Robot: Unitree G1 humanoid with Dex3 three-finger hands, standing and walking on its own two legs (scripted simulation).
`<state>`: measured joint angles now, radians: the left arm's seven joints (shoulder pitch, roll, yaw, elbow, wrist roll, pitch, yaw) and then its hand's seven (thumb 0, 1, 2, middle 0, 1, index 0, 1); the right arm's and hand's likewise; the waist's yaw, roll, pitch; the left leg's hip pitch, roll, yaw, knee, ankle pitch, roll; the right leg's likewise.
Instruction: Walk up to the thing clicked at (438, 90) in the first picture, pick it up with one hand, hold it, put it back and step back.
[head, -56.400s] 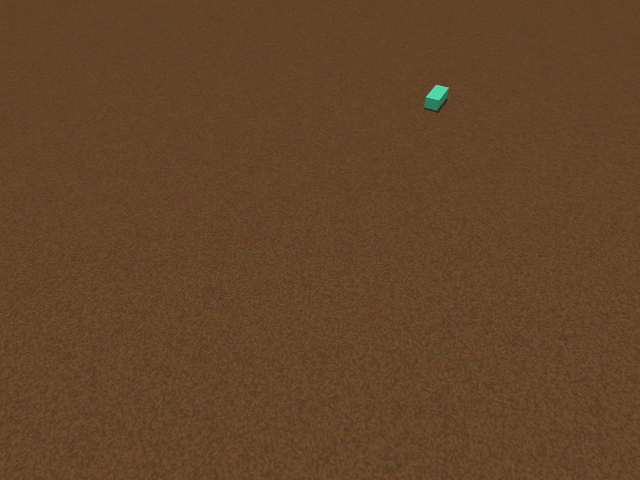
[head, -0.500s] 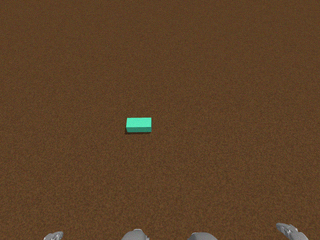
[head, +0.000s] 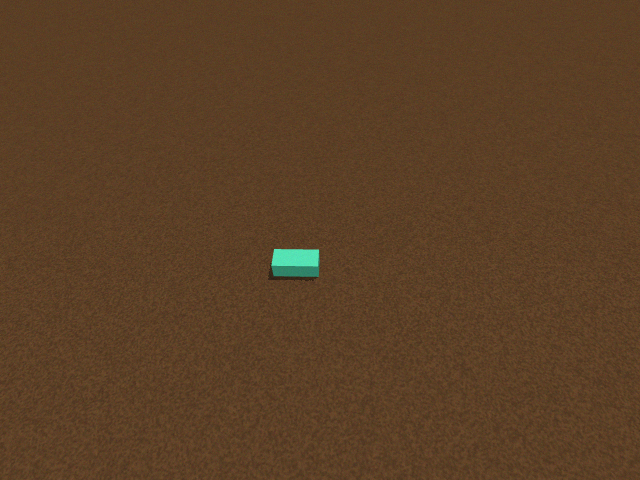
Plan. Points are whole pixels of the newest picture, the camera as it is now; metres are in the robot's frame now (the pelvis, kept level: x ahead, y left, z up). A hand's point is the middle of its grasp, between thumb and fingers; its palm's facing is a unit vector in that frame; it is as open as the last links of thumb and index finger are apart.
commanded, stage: step back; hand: left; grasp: from above
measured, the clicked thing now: (296, 262) +1.01 +0.16 -0.73
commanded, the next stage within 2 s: stand in 0.72 s
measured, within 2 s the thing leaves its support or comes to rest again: neither
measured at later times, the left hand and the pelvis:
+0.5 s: hand out of the picture +0.11 +0.28 -0.16, palm faces +0.02 -0.93 -0.36, open 7.4 cm; pelvis +0.04 +0.02 +0.00, yaw +1 degrees
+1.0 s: hand out of the picture +0.14 +0.27 -0.14, palm faces -0.02 -0.94 -0.34, open 7.4 cm; pelvis +0.05 +0.02 +0.02, yaw +0 degrees
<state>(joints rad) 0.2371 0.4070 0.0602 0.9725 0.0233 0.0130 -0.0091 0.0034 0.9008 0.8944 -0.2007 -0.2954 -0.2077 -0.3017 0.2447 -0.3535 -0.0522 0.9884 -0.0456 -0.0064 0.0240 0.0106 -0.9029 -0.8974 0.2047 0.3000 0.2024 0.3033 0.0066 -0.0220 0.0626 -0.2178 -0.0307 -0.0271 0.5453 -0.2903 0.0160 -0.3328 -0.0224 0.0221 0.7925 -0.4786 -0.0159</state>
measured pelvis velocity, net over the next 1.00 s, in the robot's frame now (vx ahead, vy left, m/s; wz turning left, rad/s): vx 0.05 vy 0.02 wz -0.01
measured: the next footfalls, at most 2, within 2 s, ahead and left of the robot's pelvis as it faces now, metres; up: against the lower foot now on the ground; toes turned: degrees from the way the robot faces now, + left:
left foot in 0.38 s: +0.12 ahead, +0.14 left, +0.00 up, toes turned +2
